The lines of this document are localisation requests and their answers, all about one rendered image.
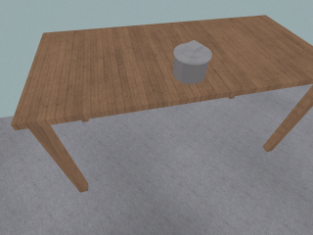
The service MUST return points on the lid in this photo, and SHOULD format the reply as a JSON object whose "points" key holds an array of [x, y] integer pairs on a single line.
{"points": [[186, 57]]}

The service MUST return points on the pot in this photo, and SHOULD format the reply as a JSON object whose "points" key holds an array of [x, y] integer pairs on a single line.
{"points": [[189, 74]]}

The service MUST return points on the table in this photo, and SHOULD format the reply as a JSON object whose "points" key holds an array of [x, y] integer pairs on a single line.
{"points": [[101, 72]]}

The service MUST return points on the knob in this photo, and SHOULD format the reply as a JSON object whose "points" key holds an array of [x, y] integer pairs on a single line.
{"points": [[193, 46]]}

